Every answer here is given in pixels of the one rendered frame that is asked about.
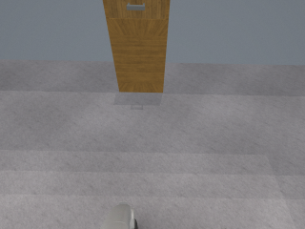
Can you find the drawer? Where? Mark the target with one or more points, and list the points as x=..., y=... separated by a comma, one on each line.
x=154, y=9

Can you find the robot left thigh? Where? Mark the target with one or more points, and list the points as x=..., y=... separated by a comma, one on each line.
x=121, y=216

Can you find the handle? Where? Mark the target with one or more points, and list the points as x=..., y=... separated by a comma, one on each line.
x=135, y=7

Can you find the cabinet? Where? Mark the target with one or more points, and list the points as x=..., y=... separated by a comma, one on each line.
x=139, y=47

